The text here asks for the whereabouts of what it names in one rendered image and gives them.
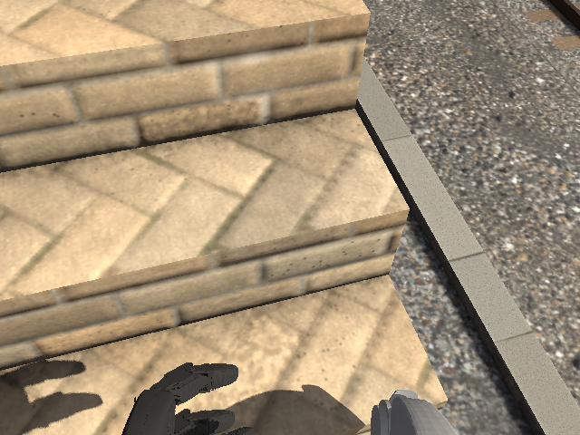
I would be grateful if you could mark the right robot thigh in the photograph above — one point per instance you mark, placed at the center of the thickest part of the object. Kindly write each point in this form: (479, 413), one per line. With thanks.
(407, 416)

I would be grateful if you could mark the right robot shin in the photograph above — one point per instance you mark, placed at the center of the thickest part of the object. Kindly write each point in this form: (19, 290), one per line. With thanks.
(404, 394)

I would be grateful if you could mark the robot left hand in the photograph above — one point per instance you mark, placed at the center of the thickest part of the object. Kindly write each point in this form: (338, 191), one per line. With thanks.
(153, 413)

